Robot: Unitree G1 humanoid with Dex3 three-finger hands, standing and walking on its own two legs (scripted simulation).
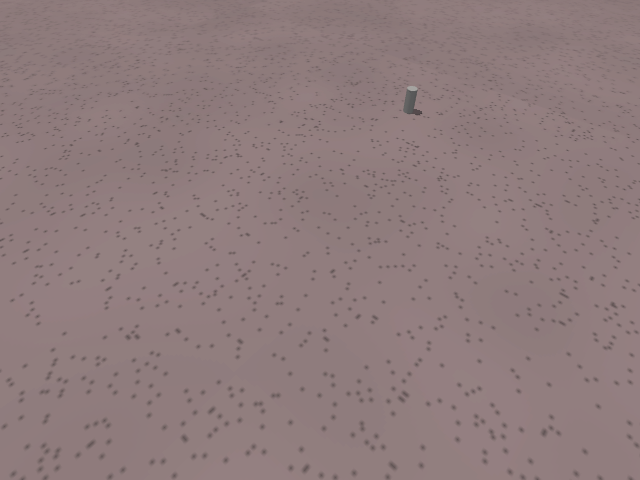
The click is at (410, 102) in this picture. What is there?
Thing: squat round
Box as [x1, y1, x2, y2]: [403, 86, 417, 113]
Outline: 414,86 407,87 403,111 407,113 410,113 413,110 417,89
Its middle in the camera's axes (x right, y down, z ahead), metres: +0.54 -0.90 +2.40
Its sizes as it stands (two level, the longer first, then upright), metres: 0.063 0.063 0.146
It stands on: the floor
